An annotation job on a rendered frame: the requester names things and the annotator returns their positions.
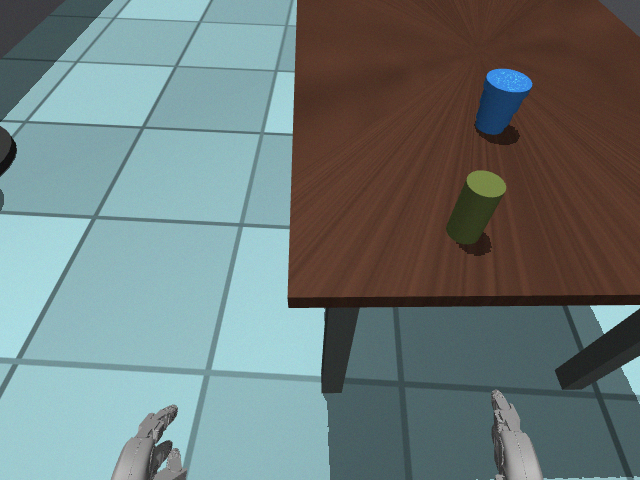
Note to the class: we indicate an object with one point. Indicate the right robot hand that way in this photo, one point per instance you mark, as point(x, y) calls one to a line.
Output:
point(514, 453)

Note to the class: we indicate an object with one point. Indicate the table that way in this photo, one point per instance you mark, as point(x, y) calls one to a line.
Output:
point(386, 94)

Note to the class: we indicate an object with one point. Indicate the left robot hand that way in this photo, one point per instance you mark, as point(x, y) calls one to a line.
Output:
point(140, 459)

